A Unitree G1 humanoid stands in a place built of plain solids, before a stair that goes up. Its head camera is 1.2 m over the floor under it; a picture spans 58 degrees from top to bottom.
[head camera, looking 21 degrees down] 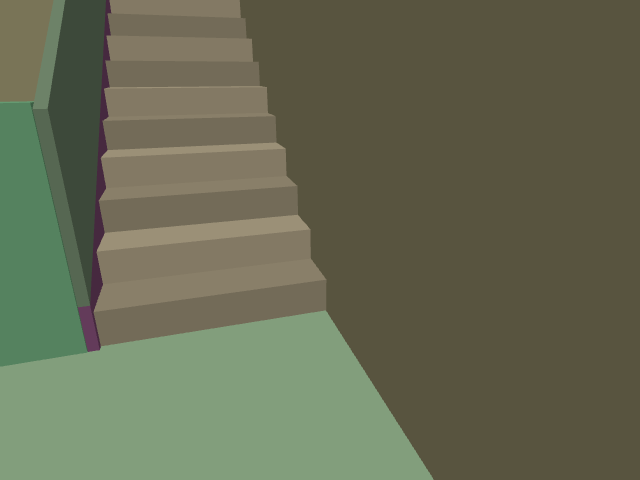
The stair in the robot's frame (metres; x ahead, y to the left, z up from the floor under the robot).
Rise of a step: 0.18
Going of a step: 0.29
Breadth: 1.12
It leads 17 degrees to the left of straight ahead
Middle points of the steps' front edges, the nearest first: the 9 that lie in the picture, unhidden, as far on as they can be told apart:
1.89 0.50 0.19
2.17 0.59 0.37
2.45 0.67 0.55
2.72 0.76 0.74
3.00 0.85 0.92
3.28 0.93 1.11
3.55 1.02 1.29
3.83 1.11 1.48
4.11 1.19 1.66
